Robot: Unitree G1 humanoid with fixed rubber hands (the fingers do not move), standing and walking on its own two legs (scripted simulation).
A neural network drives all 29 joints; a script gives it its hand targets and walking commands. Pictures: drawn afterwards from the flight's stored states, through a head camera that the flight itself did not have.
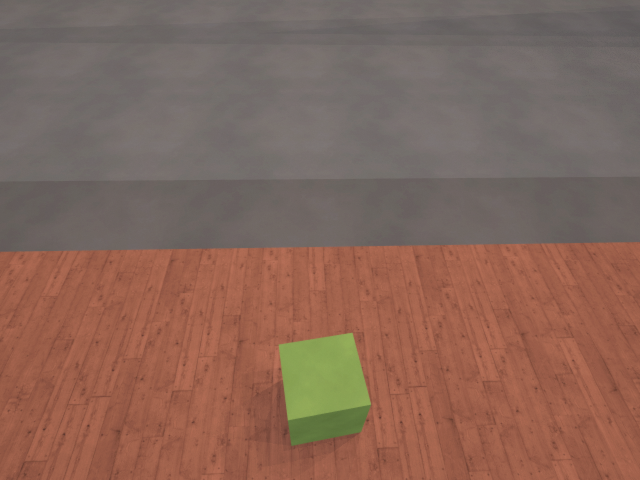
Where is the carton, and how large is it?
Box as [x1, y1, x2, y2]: [279, 333, 370, 445]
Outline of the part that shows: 352,333 279,344 291,445 358,432 361,430 370,406 370,402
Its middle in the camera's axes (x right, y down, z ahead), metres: +0.00 +0.43 +1.11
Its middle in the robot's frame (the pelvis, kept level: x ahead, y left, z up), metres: +0.45 +0.00 -0.65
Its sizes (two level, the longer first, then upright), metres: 0.210 0.200 0.250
